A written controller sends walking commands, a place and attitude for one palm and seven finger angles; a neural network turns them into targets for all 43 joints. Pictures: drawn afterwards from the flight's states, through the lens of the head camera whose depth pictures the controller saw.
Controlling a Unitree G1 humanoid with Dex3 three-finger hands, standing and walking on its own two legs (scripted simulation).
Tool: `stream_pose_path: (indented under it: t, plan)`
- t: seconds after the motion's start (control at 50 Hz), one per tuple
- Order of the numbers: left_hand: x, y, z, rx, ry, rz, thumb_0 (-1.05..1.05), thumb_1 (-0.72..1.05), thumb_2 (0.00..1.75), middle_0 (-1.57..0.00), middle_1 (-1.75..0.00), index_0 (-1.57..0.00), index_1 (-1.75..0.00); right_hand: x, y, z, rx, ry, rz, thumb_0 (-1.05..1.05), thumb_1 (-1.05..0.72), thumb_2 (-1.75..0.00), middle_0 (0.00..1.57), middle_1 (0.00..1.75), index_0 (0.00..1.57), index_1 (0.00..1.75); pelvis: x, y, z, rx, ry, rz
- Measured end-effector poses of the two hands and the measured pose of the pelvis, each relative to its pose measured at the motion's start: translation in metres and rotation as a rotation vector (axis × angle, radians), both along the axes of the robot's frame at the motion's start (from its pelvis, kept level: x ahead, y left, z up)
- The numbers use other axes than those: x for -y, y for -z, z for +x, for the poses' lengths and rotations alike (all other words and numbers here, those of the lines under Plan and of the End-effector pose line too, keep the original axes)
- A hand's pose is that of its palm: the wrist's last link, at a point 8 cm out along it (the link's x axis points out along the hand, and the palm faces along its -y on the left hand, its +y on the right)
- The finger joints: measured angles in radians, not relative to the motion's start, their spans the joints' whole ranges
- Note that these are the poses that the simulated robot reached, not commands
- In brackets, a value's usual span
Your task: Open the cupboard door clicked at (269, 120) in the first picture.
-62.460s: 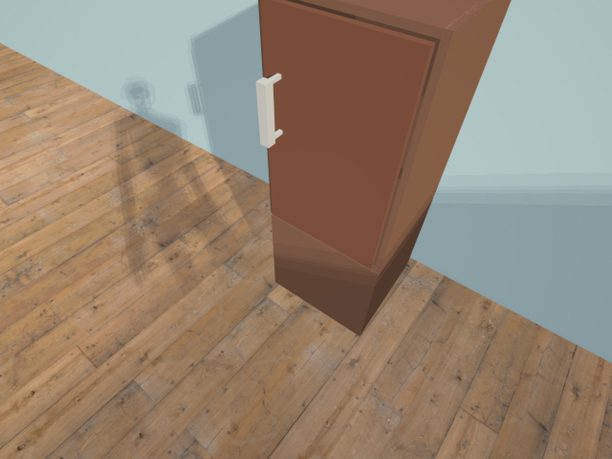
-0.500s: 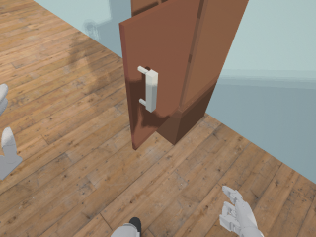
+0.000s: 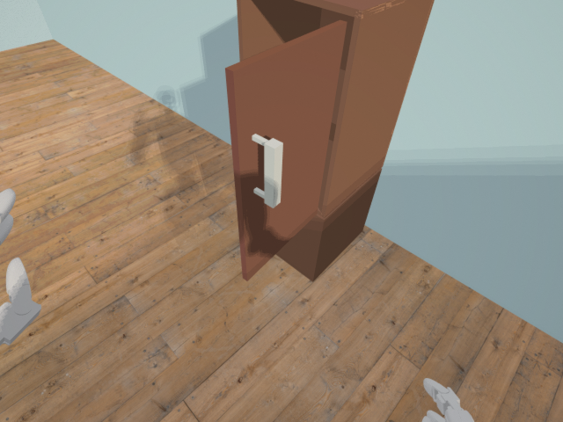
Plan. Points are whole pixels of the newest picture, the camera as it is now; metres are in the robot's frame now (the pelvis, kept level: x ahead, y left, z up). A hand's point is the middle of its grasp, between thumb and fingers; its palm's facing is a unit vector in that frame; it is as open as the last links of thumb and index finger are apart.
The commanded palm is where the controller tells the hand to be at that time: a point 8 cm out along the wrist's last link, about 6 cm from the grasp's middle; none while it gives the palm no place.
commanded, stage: stop stepping back and stand still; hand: left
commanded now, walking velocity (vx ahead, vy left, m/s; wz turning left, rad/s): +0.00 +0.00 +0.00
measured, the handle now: (265, 171) +0.57 +0.06 +0.04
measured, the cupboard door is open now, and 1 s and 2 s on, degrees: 93 93 93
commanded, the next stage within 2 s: let the arm hang, fingers relaxed in 0.18 s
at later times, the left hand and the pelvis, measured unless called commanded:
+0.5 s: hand out of the picture +0.12 +0.22 -0.13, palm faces +0.04 -0.95 -0.31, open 7.4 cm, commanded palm none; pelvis +0.00 +0.00 -0.01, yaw +2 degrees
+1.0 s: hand out of the picture -0.08 +0.16 -0.17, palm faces +0.09 -0.97 -0.21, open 7.4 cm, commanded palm none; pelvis +0.01 -0.01 +0.00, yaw +2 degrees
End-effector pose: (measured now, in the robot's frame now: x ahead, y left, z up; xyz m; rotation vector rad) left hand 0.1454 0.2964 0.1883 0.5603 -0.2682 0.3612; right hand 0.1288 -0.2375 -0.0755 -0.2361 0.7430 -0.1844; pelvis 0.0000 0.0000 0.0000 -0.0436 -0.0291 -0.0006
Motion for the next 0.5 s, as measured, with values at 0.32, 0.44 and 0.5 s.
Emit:
stream_pose_path:
  t: [0.32, 0.44, 0.5]
  plan:
    - [0.001, 0.032, 0.006, -0.141, -0.035, -0.04, 0.01, 0.89, 0.9, -0.2, -0.3, -0.2, -0.3, -0.017, 0.006, 0.031, 0.02, -0.127, 0.062, 0.01, -0.9, -0.9, 0.2, 0.3, 0.21, 0.3, 0.003, -0.001, -0.002, -0.02, -0.016, 0.001]
    - [-0.001, 0.214, 0.004, -0.83, -0.131, -0.312, 0.01, 0.9, 0.9, -0.2, -0.3, -0.2, -0.3, 0.017, 0.039, 0.018, -0.158, -0.093, 0.013, 0.01, -0.9, -0.9, 0.2, 0.3, 0.21, 0.3, -0.001, 0.012, -0.003, -0.007, -0.034, 0.012]
    - [0.028, 0.287, -0.037, -1.145, -0.149, -0.447, 0.01, 0.91, 0.9, -0.19, -0.3, -0.19, -0.3, 0.03, 0.04, -0.007, -0.255, -0.043, -0.019, 0.01, -0.91, -0.9, 0.2, 0.3, 0.21, 0.3, 0.002, 0.012, -0.001, 0.001, -0.034, 0.023]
